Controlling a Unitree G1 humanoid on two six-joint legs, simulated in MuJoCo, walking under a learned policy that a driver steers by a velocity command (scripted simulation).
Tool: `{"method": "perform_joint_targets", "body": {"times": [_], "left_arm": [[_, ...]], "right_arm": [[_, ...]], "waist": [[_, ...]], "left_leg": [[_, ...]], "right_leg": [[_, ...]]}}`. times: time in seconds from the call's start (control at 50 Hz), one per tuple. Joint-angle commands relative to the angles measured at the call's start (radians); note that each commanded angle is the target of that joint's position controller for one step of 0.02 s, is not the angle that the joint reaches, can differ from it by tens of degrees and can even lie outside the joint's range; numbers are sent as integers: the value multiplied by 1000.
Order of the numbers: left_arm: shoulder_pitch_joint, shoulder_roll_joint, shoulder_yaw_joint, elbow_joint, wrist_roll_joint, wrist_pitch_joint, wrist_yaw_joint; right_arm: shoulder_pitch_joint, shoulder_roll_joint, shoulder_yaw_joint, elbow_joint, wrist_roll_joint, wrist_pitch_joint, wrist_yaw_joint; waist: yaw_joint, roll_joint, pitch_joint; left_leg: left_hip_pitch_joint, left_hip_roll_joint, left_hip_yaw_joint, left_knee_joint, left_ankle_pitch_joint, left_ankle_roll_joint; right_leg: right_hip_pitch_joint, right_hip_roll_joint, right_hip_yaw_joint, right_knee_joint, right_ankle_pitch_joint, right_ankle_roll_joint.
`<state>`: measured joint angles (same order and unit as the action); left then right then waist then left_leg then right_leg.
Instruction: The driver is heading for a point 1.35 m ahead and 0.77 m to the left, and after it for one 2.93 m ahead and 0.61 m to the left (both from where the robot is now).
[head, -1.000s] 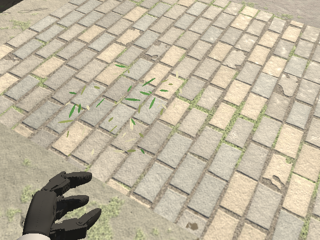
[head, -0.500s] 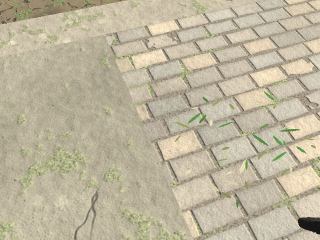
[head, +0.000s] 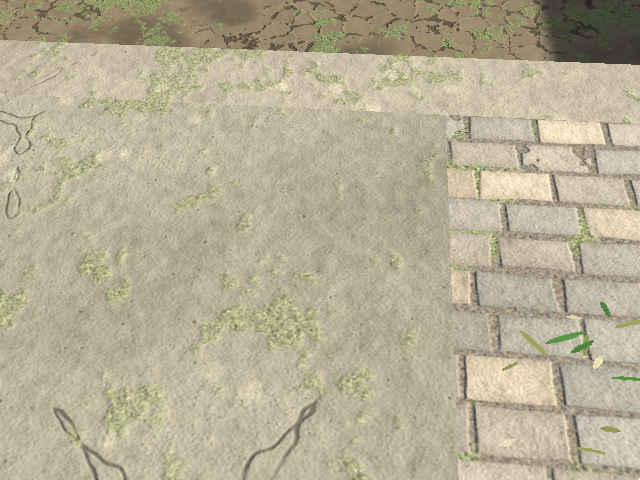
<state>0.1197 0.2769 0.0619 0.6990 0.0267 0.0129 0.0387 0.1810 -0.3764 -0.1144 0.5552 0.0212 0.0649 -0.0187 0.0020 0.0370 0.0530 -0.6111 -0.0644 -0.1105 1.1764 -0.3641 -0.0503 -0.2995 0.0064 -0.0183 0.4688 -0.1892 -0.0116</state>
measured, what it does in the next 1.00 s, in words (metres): walks ahead, turning left: left foot, then right foot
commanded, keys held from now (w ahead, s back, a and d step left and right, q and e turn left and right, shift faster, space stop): q+shift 0.12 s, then w+q+shift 0.42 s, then w+shift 0.46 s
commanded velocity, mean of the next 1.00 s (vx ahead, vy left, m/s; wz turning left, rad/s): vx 0.65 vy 0.00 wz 0.74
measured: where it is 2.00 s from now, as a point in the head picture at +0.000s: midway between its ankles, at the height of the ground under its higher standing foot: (34, 211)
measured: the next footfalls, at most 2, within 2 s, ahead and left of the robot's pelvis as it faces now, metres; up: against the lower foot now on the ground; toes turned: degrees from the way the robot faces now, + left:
left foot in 0.34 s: -0.03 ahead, +0.14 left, +0.00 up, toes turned +24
right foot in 0.72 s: +0.46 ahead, +0.16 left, +0.00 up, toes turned +41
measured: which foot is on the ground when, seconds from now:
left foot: up 0.00-0.32, down 0.34-0.74, up 0.76-1.00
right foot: down 0.00-0.32, up 0.34-0.70, down 0.72-1.00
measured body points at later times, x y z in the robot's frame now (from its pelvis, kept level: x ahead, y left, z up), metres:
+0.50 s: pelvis +0.08 +0.09 +0.00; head +0.08 +0.14 +0.45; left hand +0.15 +0.42 -0.09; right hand +0.21 -0.16 -0.10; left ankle -0.07 +0.12 -0.74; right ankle +0.22 -0.03 -0.66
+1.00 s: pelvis +0.41 +0.29 +0.00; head +0.41 +0.31 +0.45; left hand +0.18 +0.46 -0.13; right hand +0.73 +0.28 -0.06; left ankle +0.41 +0.49 -0.66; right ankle +0.43 +0.14 -0.74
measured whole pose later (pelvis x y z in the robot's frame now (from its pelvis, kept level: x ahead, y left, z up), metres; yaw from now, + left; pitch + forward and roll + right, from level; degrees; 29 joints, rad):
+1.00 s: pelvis +0.41 +0.29 +0.00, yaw +43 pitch +1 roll -4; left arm 0.51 0.29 0.06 0.88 -0.01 -0.10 -0.02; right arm 0.09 -0.28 -0.01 0.62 0.02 -0.08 0.02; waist 0.09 0.04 0.01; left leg -0.77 0.11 -0.05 1.05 -0.17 0.05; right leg -0.01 0.06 -0.04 0.30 -0.30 -0.02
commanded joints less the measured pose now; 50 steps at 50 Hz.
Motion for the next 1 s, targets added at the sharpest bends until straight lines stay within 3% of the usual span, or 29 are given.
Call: {"method": "perform_joint_targets", "body": {"times": [0.02,0.12,0.16,0.2,0.26,0.3,0.32,0.34,0.36,0.38,0.4,0.42,0.44,0.46,0.54,0.58,0.64,0.68,0.7,0.72,0.74,0.76,0.78,0.8,0.82,0.86,0.88,0.92,1.0], "left_arm": [[-81,128,26,-93,0,-11,22],[-1,186,54,-65,-2,3,5],[29,229,73,-54,-24,-6,-7],[8,247,82,-53,-44,-25,-16],[-34,244,86,-46,-57,-44,-30],[-94,196,76,-48,-57,-39,-34],[-106,122,57,-55,-42,-40,-38],[-151,21,24,-102,-19,-50,-52],[-219,29,14,-190,-42,-92,-60],[-274,109,24,-214,-73,-127,-74],[-250,140,31,-204,-69,-149,-84],[-201,146,35,-164,-46,-154,-88],[-183,168,43,-150,-28,-159,-90],[-198,178,47,-144,-28,-158,-93],[-314,79,11,-170,-35,-154,-106],[-334,68,6,-180,-48,-156,-116],[-310,104,17,-172,-59,-157,-115],[-208,147,37,-154,-63,-151,-102],[-65,181,56,-125,-68,-142,-89],[165,201,64,-80,-64,-130,-75],[341,274,74,-42,-25,-127,-69],[392,243,65,-8,-24,-136,-92],[293,161,47,-14,-41,-133,-83],[265,134,42,-1,-36,-123,-71],[246,128,36,13,-19,-120,-69],[178,72,14,23,-3,-128,-65],[166,55,7,31,-17,-131,-65],[163,76,6,47,-42,-135,-62],[192,142,17,56,-51,-146,-44]], "right_arm": [[5,-56,-16,-65,11,-4,-1],[-69,-19,7,-104,4,-6,14],[-54,-26,9,-100,6,-8,27],[-21,-46,2,-79,12,-11,41],[50,-43,-3,-14,16,-16,53],[230,-24,-7,98,21,-20,48],[383,-60,-29,172,27,-28,36],[441,-140,-38,168,16,-49,34],[358,-196,-34,77,7,-105,53],[305,-148,-24,70,5,-135,59],[275,-105,-5,70,10,-145,55],[247,-81,9,64,10,-140,47],[214,-67,20,52,5,-133,35],[214,-53,27,45,-3,-131,19],[249,-74,23,78,2,-119,-25],[279,-64,26,106,14,-124,-29],[309,-43,30,150,16,-128,-30],[310,-63,24,163,-8,-115,-26],[300,-73,24,163,-25,-105,-21],[247,-66,31,142,-38,-104,-17],[379,91,71,122,-31,-122,-11],[422,108,89,130,33,-146,1],[261,7,67,107,64,-153,5],[134,-16,70,82,51,-164,11],[40,1,75,59,22,-173,16],[61,35,75,62,18,-163,28],[75,52,80,68,22,-153,31],[33,78,95,51,10,-141,31],[-110,57,108,3,-17,-151,44]], "waist": [[-1,-145,-67],[57,-182,-120],[61,-208,-153],[33,-225,-139],[-24,-200,-108],[-118,-100,-91],[-171,75,-78],[-157,310,19],[-131,283,-29],[-127,134,10],[-91,89,31],[-60,55,37],[-41,66,54],[-39,60,60],[-67,70,74],[-80,111,76],[-70,148,76],[-17,183,-9],[65,193,-116],[188,187,-239],[138,-143,-466],[119,-472,-566],[139,-362,-320],[145,-201,-201],[124,-69,-117],[24,-111,-54],[-1,-126,-25],[-26,-108,60],[-15,-55,111]], "left_leg": [[-102,90,69,67,54,-38],[-53,160,104,-166,8,-56],[24,164,146,-236,-15,-29],[116,161,178,-315,-36,18],[291,142,244,-472,-63,95],[508,79,333,-659,13,145],[704,70,232,-730,-41,200],[824,269,-187,-716,-17,299],[834,408,-678,-928,-225,469],[821,462,-677,-1013,-294,469],[786,436,-595,-1004,-274,434],[731,385,-491,-986,-252,398],[666,340,-413,-996,-190,373],[623,306,-362,-1011,-137,354],[433,199,-199,-1020,84,292],[391,211,-176,-1046,108,270],[531,260,-185,-1018,251,241],[633,270,-167,-863,687,220],[620,240,-128,-674,928,200],[405,206,-116,-395,928,171],[52,83,-104,59,384,118],[-99,-7,-143,250,-101,105],[-211,61,-92,307,-51,118],[-213,100,-52,296,-13,130],[-173,127,-37,237,-4,142],[-80,179,-55,130,25,147],[-74,189,-48,88,15,145],[-138,216,-30,5,37,126],[-118,223,40,-257,356,81]], "right_leg": [[150,-234,145,-199,115,-172],[281,-312,66,-193,182,-208],[260,-341,60,-252,-94,-188],[201,-358,49,-302,-312,-156],[131,-354,-24,-298,-390,-107],[24,-286,-141,-123,-425,-57],[-147,-193,-231,220,-343,-12],[-588,-107,-203,707,-455,31],[-839,13,17,831,-424,35],[-893,-51,92,828,-334,15],[-865,-74,103,765,-242,7],[-785,-92,98,706,-169,17],[-713,-90,93,612,-90,34],[-647,-76,88,533,-11,51],[-383,29,10,223,218,84],[-258,31,8,128,283,69],[-223,5,31,53,268,45],[-123,37,-13,66,158,8],[58,65,-55,88,94,-27],[398,-5,-3,178,54,-62],[812,-265,463,140,-357,-208],[872,-380,969,-177,-727,-278],[726,-363,880,-234,-707,-233],[577,-331,713,-215,-546,-217],[412,-290,590,-222,-383,-213],[217,-242,472,-263,-303,-220],[173,-239,434,-294,-288,-225],[92,-258,380,-354,-249,-238],[37,-196,154,-442,-47,-200]]}}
